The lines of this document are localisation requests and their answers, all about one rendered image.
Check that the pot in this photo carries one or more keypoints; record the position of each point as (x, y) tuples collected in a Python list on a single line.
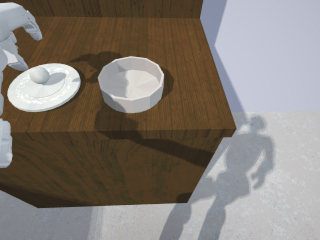
[(131, 84)]

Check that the robot left forearm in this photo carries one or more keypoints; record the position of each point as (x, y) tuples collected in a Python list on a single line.
[(4, 34)]

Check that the table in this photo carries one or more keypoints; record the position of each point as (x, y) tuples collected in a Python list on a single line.
[(85, 153)]

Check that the left robot upper arm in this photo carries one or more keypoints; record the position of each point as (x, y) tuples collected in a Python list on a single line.
[(5, 144)]

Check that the lid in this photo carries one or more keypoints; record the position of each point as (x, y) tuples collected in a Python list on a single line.
[(26, 95)]

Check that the robot left hand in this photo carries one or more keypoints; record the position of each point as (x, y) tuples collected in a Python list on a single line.
[(16, 16)]

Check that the knob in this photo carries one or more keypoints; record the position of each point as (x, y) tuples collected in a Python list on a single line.
[(39, 75)]

